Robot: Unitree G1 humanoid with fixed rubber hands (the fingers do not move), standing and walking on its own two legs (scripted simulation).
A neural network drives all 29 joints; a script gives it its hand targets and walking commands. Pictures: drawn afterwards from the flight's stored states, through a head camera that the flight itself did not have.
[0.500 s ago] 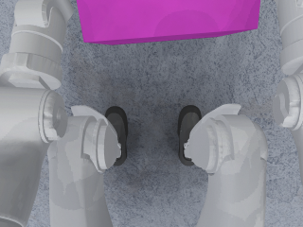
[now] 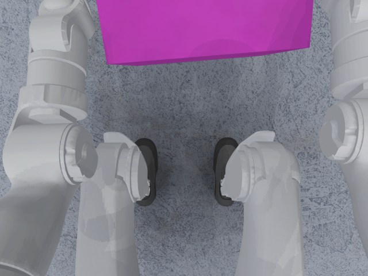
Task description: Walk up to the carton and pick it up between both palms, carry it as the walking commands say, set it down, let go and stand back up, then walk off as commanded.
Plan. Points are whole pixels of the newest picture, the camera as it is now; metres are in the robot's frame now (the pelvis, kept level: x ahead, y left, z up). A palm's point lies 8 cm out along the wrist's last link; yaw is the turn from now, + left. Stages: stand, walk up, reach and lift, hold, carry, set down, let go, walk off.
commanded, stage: reach and lift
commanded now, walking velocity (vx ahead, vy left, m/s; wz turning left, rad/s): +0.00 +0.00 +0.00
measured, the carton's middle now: out of the picture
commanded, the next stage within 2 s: none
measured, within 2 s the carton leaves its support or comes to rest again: neither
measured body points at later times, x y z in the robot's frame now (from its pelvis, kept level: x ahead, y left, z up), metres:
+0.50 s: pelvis +0.00 +0.00 +0.05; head +0.34 -0.04 +0.34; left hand +0.56 +0.15 -0.06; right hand +0.56 -0.23 -0.07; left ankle +0.12 +0.13 -0.36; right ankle +0.11 -0.11 -0.36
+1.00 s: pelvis +0.00 +0.00 +0.11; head +0.32 -0.03 +0.43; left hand +0.53 +0.16 +0.01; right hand +0.54 -0.23 +0.01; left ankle +0.11 +0.13 -0.36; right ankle +0.11 -0.11 -0.36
